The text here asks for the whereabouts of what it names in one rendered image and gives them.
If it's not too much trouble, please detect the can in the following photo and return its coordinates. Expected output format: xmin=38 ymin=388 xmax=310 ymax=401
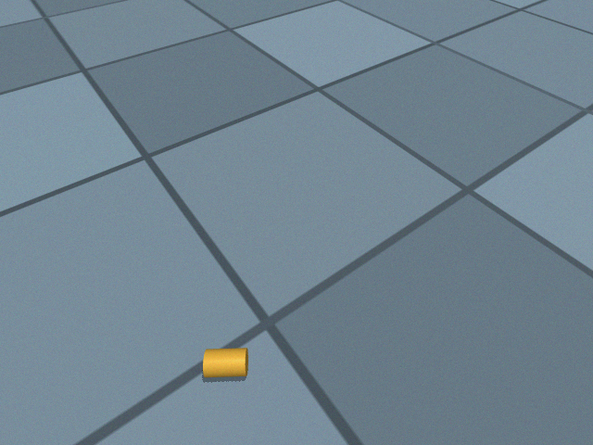
xmin=203 ymin=348 xmax=248 ymax=377

